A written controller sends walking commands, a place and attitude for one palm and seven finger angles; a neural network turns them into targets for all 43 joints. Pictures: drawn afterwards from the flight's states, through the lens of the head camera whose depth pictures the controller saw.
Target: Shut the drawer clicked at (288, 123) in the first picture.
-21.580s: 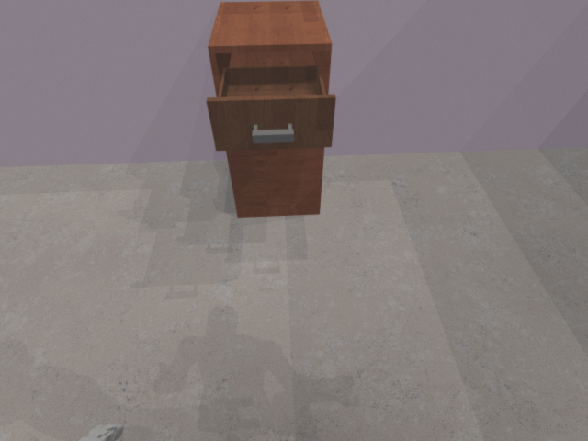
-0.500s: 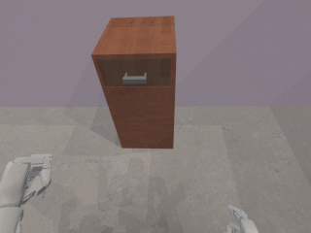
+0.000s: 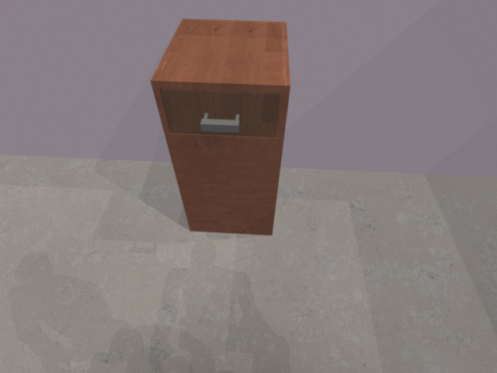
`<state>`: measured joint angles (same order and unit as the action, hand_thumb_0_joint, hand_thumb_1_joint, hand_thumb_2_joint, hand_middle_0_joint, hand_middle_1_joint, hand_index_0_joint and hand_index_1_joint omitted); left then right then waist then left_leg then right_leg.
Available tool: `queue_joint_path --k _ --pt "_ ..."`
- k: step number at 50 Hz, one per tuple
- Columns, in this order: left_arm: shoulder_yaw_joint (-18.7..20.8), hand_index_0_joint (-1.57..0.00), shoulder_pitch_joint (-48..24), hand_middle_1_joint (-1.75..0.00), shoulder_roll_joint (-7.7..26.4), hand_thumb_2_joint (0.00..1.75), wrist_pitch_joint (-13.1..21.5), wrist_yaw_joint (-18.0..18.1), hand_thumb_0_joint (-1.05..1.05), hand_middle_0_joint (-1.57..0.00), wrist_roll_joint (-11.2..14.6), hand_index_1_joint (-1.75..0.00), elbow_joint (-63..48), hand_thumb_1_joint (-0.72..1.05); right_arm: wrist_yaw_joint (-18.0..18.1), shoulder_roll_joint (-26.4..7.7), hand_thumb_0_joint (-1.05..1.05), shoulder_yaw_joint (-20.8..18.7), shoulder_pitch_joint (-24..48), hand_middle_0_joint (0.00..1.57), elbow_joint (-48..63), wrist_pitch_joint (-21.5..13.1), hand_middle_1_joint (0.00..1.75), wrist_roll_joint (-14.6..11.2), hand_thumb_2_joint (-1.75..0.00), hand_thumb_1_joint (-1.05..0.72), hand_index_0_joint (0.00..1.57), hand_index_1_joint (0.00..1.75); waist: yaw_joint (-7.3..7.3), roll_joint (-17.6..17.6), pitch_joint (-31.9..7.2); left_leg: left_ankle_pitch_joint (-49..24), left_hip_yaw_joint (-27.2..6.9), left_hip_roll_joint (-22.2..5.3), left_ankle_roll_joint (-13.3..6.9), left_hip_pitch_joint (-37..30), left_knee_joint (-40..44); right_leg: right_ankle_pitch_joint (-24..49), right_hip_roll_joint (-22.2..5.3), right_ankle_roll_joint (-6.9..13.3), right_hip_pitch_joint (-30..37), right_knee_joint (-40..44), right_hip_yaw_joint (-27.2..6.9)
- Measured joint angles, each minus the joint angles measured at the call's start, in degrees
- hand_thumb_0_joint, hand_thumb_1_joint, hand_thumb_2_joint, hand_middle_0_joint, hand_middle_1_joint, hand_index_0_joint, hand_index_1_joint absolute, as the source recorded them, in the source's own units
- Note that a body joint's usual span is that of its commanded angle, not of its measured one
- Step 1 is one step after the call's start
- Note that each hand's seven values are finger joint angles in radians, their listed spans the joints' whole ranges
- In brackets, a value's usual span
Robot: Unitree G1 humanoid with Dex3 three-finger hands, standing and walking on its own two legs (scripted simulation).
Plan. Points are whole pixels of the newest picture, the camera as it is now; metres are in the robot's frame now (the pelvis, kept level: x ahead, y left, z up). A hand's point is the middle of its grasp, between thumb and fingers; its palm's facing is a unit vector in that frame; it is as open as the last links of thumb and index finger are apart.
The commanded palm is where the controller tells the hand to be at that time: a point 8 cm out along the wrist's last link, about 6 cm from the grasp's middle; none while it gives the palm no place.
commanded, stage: let the arm hang, fingers relaxed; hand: left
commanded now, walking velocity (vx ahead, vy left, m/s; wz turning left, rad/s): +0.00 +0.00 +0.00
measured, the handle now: (221, 121) +0.80 +0.14 -0.09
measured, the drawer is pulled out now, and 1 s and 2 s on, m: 0.00 0.00 0.00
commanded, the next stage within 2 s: look to check the result in 0.52 s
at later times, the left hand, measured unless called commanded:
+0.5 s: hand out of the picture -0.01 +0.16 -0.18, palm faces +0.04 -0.99 -0.16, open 7.3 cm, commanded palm none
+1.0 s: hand out of the picture -0.01 +0.15 -0.17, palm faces +0.04 -0.99 -0.16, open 7.4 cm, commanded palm none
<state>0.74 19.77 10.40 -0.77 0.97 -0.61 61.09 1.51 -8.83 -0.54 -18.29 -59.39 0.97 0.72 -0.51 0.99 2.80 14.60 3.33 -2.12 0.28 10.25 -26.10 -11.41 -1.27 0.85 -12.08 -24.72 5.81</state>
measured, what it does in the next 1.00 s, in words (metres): stands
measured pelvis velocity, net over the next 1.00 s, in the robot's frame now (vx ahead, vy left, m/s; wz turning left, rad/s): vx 0.01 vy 0.00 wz -0.03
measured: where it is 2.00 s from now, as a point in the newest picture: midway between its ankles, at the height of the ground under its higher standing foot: outside the picture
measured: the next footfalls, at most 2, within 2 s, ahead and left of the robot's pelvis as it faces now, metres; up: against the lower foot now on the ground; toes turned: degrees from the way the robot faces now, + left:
none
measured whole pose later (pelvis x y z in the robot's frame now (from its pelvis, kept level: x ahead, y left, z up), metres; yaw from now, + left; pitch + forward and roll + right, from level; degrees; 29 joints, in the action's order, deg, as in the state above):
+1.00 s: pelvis +0.01 +0.00 +0.00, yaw -1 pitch -2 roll +0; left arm 1.0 18.1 5.1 0.9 2.3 -0.6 66.2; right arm 2.4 -4.5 -1.0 -19.2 -65.8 -0.4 0.7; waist 0.1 0.6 2.4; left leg 14.6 5.0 -1.9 0.1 7.5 -23.7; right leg -11.8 -1.4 0.5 -10.9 -24.3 4.1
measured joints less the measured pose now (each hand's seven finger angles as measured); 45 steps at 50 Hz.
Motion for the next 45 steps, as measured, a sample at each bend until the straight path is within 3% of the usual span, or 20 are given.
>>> queue_joint_path --k 6,13,45 --pt "-0.28 -0.35 -2.04 -0.48 -2.1 0.9 0.6 0.49 0.01 -0.36 0.1 -0.47 1.98 0.9 0.19 1.89 0.01 0.34 -0.07 0.2 -3.13 -0.1 0.3 0.1 -0.9 -0.92 0.2 0.3 0.14 0.59 -0.69 -0.51 0.74 0.5 -0.37 -1.55 1.45 0.22 -0.41 -0.38 0.86 0.47 -0.72" --pt "0.11 -0.24 -3.46 -0.35 -3.11 0.9 0.72 1.05 0.01 -0.24 -0.07 -0.34 3.16 0.92 0.22 3.7 0.01 0.21 -1.04 0.2 -4.87 -0.62 0.3 0.18 -0.9 -0.91 0.2 0.3 0.79 -0.09 -0.83 -0.64 1.47 0.53 -0.48 -1.73 1.89 0.33 -0.39 -0.45 0.49 0.35 -1.45" --pt "0.24 -0.2 -1.46 -0.3 -5.47 0.9 1.63 1.31 0.0 -0.2 0.01 -0.3 5.2 0.91 0.91 4.4 0.0 -0.42 -1.03 0.2 -6.3 -1.38 0.3 -0.07 -0.9 -0.91 0.2 0.3 0.54 -0.43 -0.34 -0.08 1.7 0.38 -0.33 -2.51 2.22 -0.3 -0.2 -0.45 1.03 0.39 -1.69"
